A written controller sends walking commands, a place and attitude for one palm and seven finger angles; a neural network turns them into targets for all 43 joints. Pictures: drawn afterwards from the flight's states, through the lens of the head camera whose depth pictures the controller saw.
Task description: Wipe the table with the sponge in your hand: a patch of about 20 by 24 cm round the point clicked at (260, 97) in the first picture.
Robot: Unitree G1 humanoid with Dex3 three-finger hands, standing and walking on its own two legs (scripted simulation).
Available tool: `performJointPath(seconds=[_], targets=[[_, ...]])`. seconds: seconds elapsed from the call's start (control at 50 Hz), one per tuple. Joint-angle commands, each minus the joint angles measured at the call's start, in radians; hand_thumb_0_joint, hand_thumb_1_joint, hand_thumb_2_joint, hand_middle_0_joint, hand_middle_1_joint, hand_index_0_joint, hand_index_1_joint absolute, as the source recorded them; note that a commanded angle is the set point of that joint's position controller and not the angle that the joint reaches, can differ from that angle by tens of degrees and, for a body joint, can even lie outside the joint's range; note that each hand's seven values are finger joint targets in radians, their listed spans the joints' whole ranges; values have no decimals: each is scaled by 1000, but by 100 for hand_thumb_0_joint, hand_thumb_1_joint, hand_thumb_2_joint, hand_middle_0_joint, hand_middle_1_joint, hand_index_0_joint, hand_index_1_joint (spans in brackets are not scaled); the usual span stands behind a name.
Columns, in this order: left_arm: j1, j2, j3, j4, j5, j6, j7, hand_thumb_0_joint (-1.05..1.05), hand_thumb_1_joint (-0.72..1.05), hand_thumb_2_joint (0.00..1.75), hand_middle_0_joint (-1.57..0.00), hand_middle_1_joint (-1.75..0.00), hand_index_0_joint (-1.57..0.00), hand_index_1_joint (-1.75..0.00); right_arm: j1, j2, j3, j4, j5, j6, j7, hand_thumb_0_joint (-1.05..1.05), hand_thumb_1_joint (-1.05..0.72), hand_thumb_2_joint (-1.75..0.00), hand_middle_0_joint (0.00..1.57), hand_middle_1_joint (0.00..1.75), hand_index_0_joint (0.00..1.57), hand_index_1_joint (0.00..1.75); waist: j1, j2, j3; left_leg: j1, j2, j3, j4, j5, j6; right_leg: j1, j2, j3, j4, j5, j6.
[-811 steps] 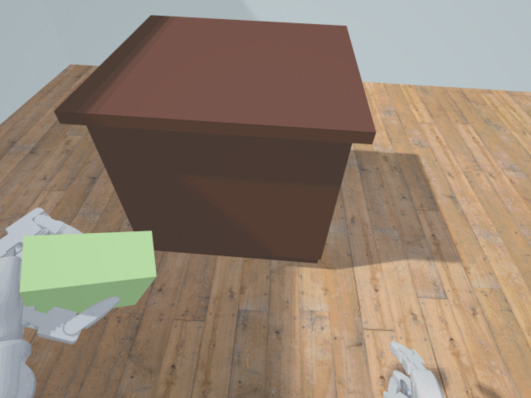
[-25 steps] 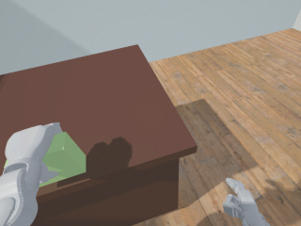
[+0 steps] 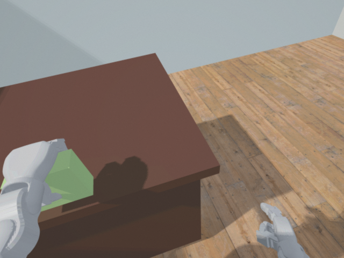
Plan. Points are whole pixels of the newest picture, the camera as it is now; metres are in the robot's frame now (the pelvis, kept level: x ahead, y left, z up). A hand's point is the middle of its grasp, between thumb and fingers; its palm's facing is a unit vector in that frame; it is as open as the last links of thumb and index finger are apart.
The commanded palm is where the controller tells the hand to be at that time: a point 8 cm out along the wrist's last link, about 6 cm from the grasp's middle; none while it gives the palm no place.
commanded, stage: move the sponge above the wiping area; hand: left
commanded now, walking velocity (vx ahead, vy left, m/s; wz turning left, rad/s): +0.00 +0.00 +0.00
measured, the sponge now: (57, 186) +0.22 +0.31 +0.08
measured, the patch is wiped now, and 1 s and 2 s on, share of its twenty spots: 0.00 0.00 0.00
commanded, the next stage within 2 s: lower the sponge onto the table in 0.28 s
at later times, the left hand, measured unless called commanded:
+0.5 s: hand (46, 173) +0.22 +0.31 +0.13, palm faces +0.03 -0.05 -1.00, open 9.6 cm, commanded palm +0.19 +0.31 +0.20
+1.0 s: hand (47, 180) +0.21 +0.32 +0.11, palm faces +0.02 -0.08 -1.00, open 9.6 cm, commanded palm +0.19 +0.32 +0.18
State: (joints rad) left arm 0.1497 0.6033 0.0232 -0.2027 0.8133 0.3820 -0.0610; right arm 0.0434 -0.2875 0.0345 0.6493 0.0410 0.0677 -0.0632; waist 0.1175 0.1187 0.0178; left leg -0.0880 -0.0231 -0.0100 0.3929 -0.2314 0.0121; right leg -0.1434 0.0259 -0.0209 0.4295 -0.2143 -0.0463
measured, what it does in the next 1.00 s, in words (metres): stands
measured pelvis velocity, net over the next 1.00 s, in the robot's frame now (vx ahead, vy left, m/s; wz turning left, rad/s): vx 0.00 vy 0.01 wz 0.00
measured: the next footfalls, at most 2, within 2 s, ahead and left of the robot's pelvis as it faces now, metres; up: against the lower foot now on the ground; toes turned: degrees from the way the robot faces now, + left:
none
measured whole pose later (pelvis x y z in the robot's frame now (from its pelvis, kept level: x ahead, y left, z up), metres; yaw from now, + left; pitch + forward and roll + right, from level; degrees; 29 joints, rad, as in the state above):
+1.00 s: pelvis +0.00 +0.01 +0.00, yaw +0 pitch -4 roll +0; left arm 0.18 0.58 0.01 -0.21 0.82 0.33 -0.05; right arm 0.05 -0.28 0.04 0.66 0.03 0.07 -0.06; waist 0.13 0.11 0.03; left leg -0.08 -0.04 -0.01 0.39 -0.23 0.03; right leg -0.13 0.01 -0.02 0.41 -0.20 -0.03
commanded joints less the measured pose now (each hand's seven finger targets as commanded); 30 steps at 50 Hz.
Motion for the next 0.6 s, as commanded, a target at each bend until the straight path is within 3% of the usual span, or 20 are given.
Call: performJointPath(seconds=[0.0,0.04,0.06,0.08,0.14,0.16,0.18,0.24,0.26,0.28,0.36,0.38,0.4,0.42,0.46,0.48,0.54,0.56,0.58], targets=[[-243,270,180,-173,28,-42,39,0,10,130,-120,-160,-120,-160,-182,-94,-41,-171,1,-65,-18,0,-90,-90,20,30,20,30,-6,-63,-154,-45,-27,-27,-45,178,42,87,-6,83,-85,91,-14],[-231,277,191,-200,28,-66,45,0,10,130,-120,-160,-120,-160,-180,-90,-47,-176,-3,-69,-21,0,-90,-90,20,30,20,30,4,-53,-173,-35,-30,-25,-40,195,44,103,-10,82,-81,117,-13],[-243,308,219,-209,30,-68,50,0,10,130,-120,-160,-120,-160,-208,-90,-39,-181,0,-75,-22,0,-90,-90,20,30,20,30,12,-39,-168,-30,-32,-33,-38,187,45,89,1,113,-87,93,-24],[-267,280,198,-191,38,-76,57,0,10,130,-120,-160,-120,-160,-181,-83,-39,-174,-1,-77,-22,0,-90,-90,20,30,20,30,-1,-61,-184,-39,-30,-23,-36,196,42,101,-8,83,-76,105,-16],[-237,291,217,-193,26,-86,71,0,10,130,-120,-160,-120,-160,-173,-88,-50,-169,-3,-72,-21,0,-90,-90,20,30,20,30,10,-32,-180,-37,-31,-28,-42,202,39,112,-9,82,-81,119,-17],[-253,314,239,-188,30,-76,75,0,10,130,-120,-160,-120,-160,-208,-89,-42,-172,1,-76,-20,0,-90,-90,20,30,20,30,17,-20,-165,-34,-32,-34,-42,194,39,93,1,115,-87,98,-29],[-255,270,204,-175,29,-74,78,0,10,130,-120,-160,-120,-160,-183,-83,-43,-170,0,-77,-20,0,-90,-90,20,30,20,30,5,-36,-178,-44,-28,-20,-40,203,38,106,-10,81,-76,111,-20],[-216,288,220,-165,16,-58,76,0,10,130,-120,-160,-120,-160,-185,-92,-51,-165,-1,-69,-18,0,-90,-90,20,30,20,30,14,-36,-169,-53,-31,-25,-45,195,37,117,-12,84,-80,119,-17],[-237,295,224,-164,19,-46,72,0,10,130,-120,-160,-120,-160,-219,-91,-41,-170,5,-73,-18,0,-90,-90,20,30,20,30,15,-29,-153,-50,-31,-30,-47,181,36,95,-2,110,-87,90,-26],[-253,255,183,-163,18,-45,68,0,10,130,-120,-160,-120,-160,-197,-87,-40,-171,5,-73,-16,0,-90,-90,20,30,20,30,1,-47,-158,-60,-26,-23,-50,177,35,98,-11,75,-79,87,-16],[-266,275,187,-169,19,-35,46,0,10,130,-120,-160,-120,-160,-227,-92,-36,-175,7,-73,-21,0,-90,-90,20,30,20,30,7,-41,-155,-48,-28,-34,-55,167,39,88,-2,98,-87,78,-23],[-268,250,164,-169,19,-42,44,0,10,130,-120,-160,-120,-160,-197,-88,-37,-177,4,-77,-22,0,-90,-90,20,30,20,30,-3,-57,-170,-50,-27,-22,-48,177,41,100,-13,70,-78,91,-12],[-267,283,191,-133,22,-45,42,0,10,130,-120,-160,-120,-160,-183,-97,-42,-160,1,-72,-24,0,-90,-90,20,30,20,30,-4,-71,-154,-57,-26,-32,-56,170,39,97,-7,72,-84,86,-14],[-273,264,174,-150,22,-51,39,0,10,130,-120,-160,-120,-160,-188,-95,-43,-168,0,-71,-23,0,-90,-90,20,30,20,30,-2,-68,-165,-51,-27,-30,-57,171,40,103,-11,69,-85,93,-12],[-270,297,204,-204,30,-60,41,0,10,130,-120,-160,-120,-160,-220,-90,-35,-178,1,-76,-20,0,-90,-90,20,30,20,30,15,-12,-182,-34,-29,-39,-55,182,40,103,-1,99,-82,90,-27],[-259,265,187,-209,28,-72,45,0,10,130,-120,-160,-120,-160,-191,-80,-37,-178,-3,-79,-19,0,-90,-90,20,30,20,30,8,-47,-202,-34,-27,-27,-46,203,40,120,-11,68,-70,112,-18],[-222,285,216,-201,24,-74,55,0,10,130,-120,-160,-120,-160,-181,-88,-45,-170,-5,-66,-13,0,-90,-90,20,30,20,30,15,-36,-175,-45,-24,-36,-59,205,36,120,-8,67,-77,119,-19],[-227,301,236,-209,26,-64,60,0,10,130,-120,-160,-120,-160,-215,-87,-37,-177,0,-69,-12,0,-90,-90,20,30,20,30,23,-22,-165,-42,-25,-42,-57,197,36,103,3,98,-80,100,-30],[-239,256,195,-195,27,-59,63,0,10,130,-120,-160,-120,-160,-192,-80,-36,-174,-1,-68,-11,0,-90,-90,20,30,20,30,10,-38,-169,-50,-21,-30,-57,201,34,106,-8,64,-74,101,-21]])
